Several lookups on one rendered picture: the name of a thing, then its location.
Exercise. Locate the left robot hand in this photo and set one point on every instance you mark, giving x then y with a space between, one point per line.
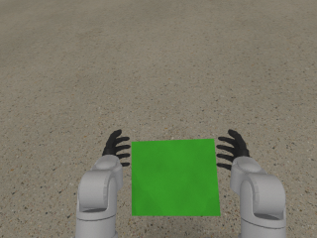
111 148

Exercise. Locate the carton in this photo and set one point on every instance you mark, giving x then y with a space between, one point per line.
174 178

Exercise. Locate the robot left forearm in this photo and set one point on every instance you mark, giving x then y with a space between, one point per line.
96 205

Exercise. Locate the right robot hand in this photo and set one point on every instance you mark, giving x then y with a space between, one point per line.
239 150

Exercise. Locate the robot right forearm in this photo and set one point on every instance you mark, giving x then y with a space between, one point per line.
262 200

